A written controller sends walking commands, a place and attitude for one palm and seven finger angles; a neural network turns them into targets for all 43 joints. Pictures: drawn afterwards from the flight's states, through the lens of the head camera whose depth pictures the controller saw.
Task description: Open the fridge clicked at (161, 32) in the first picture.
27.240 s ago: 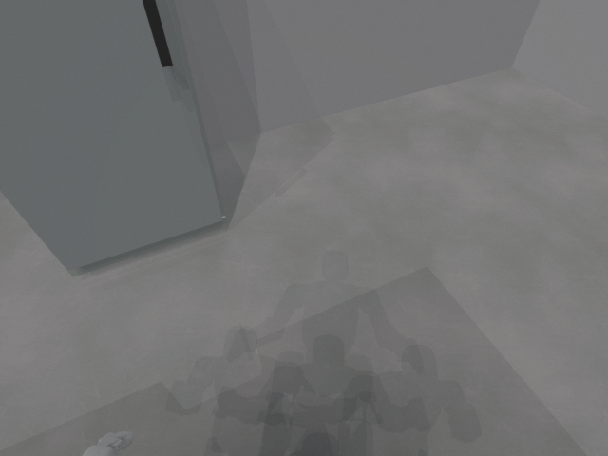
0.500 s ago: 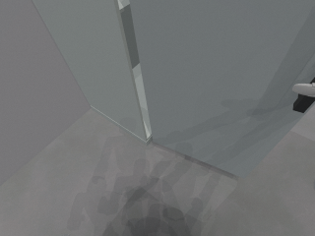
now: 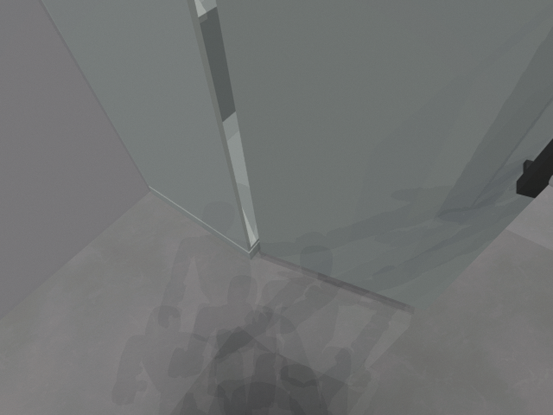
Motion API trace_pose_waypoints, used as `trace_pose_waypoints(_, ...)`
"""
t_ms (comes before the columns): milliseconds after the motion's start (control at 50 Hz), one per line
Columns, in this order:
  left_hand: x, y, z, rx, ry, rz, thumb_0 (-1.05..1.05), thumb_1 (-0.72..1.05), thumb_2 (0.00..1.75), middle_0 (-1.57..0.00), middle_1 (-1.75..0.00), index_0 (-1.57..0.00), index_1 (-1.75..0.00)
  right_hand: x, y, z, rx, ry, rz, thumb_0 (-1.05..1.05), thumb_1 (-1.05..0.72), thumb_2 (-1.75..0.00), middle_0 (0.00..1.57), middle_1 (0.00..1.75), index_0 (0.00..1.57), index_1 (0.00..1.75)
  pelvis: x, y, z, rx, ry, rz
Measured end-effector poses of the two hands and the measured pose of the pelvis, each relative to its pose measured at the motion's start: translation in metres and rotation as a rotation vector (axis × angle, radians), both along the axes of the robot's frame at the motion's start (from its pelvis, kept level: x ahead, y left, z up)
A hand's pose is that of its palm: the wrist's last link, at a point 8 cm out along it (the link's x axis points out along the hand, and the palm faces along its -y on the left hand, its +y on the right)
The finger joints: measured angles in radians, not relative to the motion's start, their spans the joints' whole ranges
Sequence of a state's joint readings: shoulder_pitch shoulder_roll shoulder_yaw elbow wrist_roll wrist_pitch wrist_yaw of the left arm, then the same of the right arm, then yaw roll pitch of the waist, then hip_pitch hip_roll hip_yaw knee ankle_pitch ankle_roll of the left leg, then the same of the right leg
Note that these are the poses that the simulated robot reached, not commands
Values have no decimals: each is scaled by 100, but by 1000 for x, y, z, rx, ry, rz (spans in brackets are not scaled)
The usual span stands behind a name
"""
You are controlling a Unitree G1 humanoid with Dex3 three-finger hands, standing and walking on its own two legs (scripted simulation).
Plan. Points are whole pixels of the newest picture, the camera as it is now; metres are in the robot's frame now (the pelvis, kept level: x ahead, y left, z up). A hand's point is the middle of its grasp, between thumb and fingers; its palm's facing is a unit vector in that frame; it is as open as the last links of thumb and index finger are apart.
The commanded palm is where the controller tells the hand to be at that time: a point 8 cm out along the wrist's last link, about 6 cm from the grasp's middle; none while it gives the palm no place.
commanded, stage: slip the hand off the handle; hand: right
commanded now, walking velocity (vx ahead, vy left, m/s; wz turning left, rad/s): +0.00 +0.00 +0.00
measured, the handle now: out of the picture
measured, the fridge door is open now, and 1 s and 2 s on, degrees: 76 76 76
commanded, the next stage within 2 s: draw the hand back to the body in 1.38 s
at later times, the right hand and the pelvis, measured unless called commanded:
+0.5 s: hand out of the picture +0.43 -0.38 +0.15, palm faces +0.37 +0.91 -0.15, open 14.7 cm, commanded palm +0.37 -0.41 +0.16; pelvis +0.01 -0.01 +0.00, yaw -1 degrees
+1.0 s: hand out of the picture +0.32 -0.36 +0.15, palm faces +0.45 +0.88 -0.15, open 14.7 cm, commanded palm +0.27 -0.39 +0.16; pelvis -0.01 +0.01 +0.00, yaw -4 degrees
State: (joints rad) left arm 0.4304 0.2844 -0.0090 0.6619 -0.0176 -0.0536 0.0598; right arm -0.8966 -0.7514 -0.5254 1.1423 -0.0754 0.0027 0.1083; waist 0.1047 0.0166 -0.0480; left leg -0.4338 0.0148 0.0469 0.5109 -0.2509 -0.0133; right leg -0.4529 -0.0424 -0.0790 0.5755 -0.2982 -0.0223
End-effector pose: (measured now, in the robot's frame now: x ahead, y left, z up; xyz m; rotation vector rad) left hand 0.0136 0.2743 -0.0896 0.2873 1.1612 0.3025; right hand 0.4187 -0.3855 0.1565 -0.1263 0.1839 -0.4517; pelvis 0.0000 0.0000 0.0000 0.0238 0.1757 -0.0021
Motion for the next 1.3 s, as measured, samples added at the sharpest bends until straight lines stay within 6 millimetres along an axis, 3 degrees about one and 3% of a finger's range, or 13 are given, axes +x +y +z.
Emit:
trace_pose_waypoints(180, 15, 7, 4, 35, 16, -19, 1, 90, 89, -20, -30, -20, -30, -15, -28, 1, -9, -17, -1, -1, 54, -20, 26, 115, 26, 116, 8, 0, -1, 10, 9, -18)
trace_pose_waypoints(380, 33, 0, 3, 32, -15, -38, 0, 90, 89, -20, -30, -20, -30, -18, -42, 2, 2, 11, 17, -1, 54, -20, 26, 115, 25, 115, 11, -3, -2, 13, 25, -22)
trace_pose_waypoints(480, 37, -7, 0, 4, -29, -36, 0, 90, 89, -20, -30, -20, -30, -28, -36, 3, -24, -27, 56, -1, 54, -20, 25, 115, 25, 115, 14, -6, -1, 15, 19, -13)
trace_pose_waypoints(640, 64, -17, -1, -35, -138, -54, 1, 90, 89, -20, -30, -20, -30, -63, -30, -11, 22, -25, 14, -1, 54, -20, 26, 115, 25, 115, 14, -7, -1, 11, -21, -9)
trace_pose_waypoints(820, 110, -26, 10, -47, -309, -151, 1, 90, 89, -20, -30, -20, -30, -117, -25, 7, -8, -104, -12, -1, 54, -20, 26, 115, 25, 115, 3, -2, 0, 9, -77, -32)
trace_pose_waypoints(960, 135, -30, 18, -55, -411, -215, 1, 90, 89, -20, -30, -20, -30, -142, -18, 0, 9, -19, -24, -1, 55, -20, 26, 115, 25, 115, -8, 4, 1, 1, -107, -59)
trace_pose_waypoints(1100, 135, -29, 19, -52, -432, -245, 1, 90, 89, -20, -30, -20, -30, -146, -1, 1, 0, -77, -13, -1, 55, -20, 26, 115, 25, 115, -16, 13, 1, -4, -121, -63)
trace_pose_waypoints(1300, 108, -7, 10, -37, -386, -184, 1, 90, 89, -20, -30, -21, -30, -141, -8, 8, -11, -37, -36, -1, 54, -20, 26, 115, 25, 115, -14, 21, 1, -5, -118, -49)
